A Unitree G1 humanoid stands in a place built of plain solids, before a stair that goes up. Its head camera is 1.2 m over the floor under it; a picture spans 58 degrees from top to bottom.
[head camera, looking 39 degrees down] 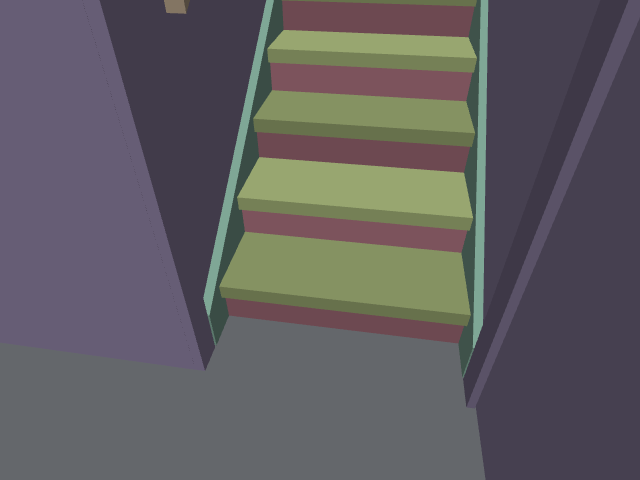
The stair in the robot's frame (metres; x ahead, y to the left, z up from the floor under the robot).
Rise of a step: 0.18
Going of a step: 0.27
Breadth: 0.81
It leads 9 degrees to the right of straight ahead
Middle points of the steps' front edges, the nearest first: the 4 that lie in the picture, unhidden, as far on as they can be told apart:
0.96 -0.07 0.18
1.22 -0.11 0.35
1.49 -0.15 0.53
1.76 -0.19 0.71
